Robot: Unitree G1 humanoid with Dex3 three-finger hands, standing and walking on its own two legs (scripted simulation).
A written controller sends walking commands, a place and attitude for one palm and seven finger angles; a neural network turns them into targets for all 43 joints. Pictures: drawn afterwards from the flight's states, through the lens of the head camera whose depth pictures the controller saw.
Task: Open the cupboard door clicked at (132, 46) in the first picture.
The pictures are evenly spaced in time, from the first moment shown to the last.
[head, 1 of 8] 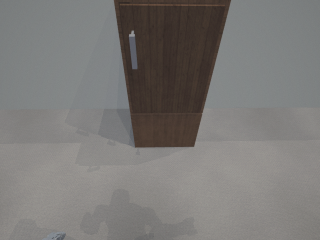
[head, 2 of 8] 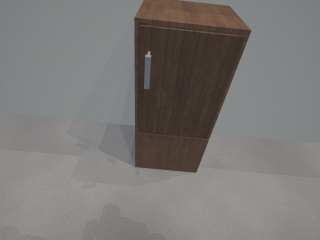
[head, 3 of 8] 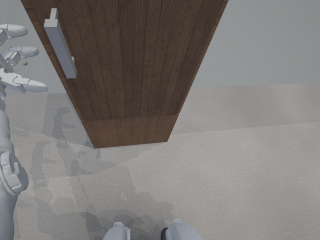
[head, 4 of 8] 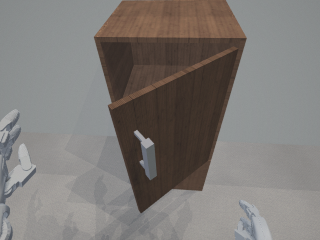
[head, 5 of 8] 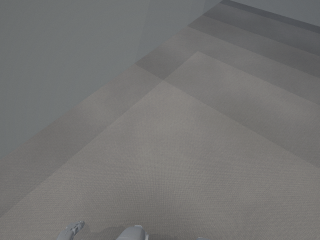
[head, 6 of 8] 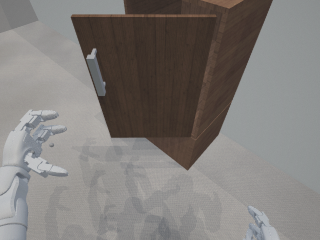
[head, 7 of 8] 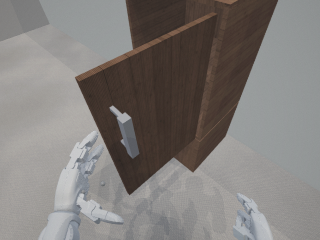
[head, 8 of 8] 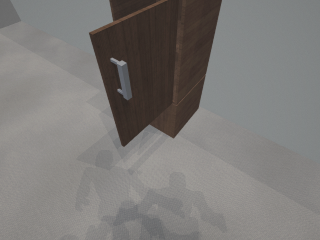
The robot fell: no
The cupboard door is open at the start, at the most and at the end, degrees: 0 86 86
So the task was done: yes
